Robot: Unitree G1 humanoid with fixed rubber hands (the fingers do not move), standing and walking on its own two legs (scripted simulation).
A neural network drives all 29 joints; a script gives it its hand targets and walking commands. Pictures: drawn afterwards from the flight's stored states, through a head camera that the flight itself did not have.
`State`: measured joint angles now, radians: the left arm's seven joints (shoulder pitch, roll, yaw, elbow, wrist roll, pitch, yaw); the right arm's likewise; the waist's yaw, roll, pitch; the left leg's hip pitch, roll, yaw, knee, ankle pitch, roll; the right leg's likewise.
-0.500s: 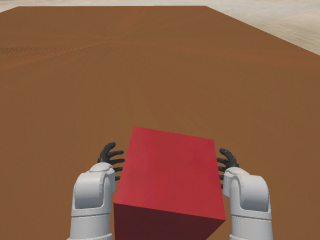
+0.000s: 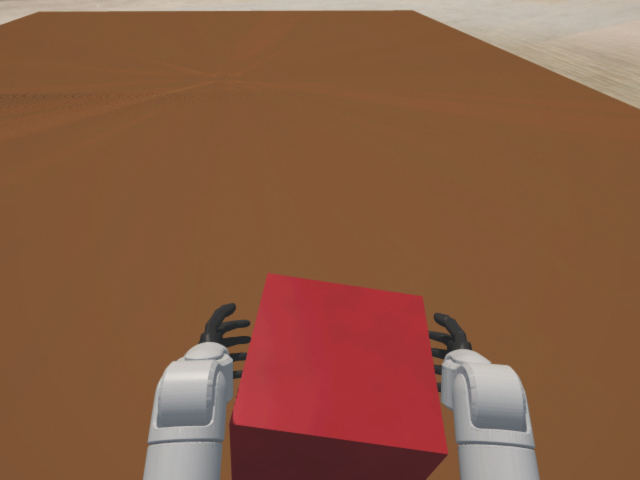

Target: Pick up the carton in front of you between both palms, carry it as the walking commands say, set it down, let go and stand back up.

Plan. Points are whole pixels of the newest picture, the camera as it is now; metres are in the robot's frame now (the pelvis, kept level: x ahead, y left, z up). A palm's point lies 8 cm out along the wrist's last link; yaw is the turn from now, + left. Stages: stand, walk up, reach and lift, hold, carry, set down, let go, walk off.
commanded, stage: carry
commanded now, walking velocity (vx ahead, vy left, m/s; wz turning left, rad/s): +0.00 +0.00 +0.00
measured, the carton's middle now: (327, 401) +0.28 +0.01 -0.01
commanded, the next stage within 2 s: hold in 0.96 s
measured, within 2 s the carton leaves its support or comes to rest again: neither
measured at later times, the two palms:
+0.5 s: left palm (214, 387) +0.26 +0.15 +0.04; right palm (453, 387) +0.26 -0.15 +0.04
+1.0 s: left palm (217, 386) +0.26 +0.14 +0.04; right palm (459, 388) +0.26 -0.15 +0.05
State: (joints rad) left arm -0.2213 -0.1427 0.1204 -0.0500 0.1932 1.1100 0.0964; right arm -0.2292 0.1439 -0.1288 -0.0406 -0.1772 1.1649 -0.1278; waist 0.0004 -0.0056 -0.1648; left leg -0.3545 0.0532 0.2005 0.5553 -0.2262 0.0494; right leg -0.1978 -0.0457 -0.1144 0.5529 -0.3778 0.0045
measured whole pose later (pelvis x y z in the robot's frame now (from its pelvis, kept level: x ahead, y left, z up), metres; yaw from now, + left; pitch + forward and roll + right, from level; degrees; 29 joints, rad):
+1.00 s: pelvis -0.03 -0.01 +0.00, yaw +0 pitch -1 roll +0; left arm -0.26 -0.15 0.19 0.22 0.27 0.74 0.05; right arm -0.28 0.16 -0.21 0.25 -0.27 0.73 -0.03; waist 0.00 -0.02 -0.06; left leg -0.33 0.05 0.19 0.47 -0.13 0.05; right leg -0.20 -0.04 -0.11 0.53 -0.32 -0.01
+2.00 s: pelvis -0.04 +0.01 +0.00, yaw -7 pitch -6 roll +0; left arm -0.48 -0.21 0.44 0.47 0.44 0.59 0.00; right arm -0.50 0.23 -0.48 0.51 -0.44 0.56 -0.01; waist 0.01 -0.05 0.10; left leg -0.24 0.00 0.09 0.51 -0.17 0.04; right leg -0.15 0.00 0.01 0.56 -0.31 -0.01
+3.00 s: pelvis -0.10 +0.01 -0.24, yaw -9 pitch +43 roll -4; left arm -0.89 0.07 0.32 0.71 0.19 0.23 0.07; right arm -0.85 0.13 -0.42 0.64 -0.12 0.18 -0.20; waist 0.03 -0.06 -0.15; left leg -1.98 0.01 -0.02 1.62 -0.39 0.03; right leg -1.85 0.09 -0.02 1.69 -0.60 0.01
